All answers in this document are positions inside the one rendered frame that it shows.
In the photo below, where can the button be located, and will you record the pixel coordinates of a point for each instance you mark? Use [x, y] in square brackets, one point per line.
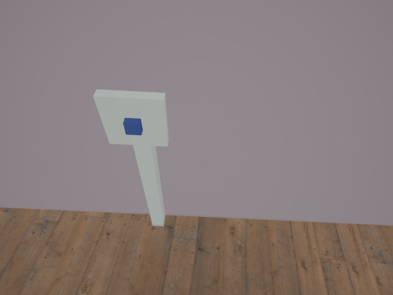
[132, 126]

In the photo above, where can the panel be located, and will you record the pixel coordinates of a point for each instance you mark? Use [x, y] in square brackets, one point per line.
[116, 105]

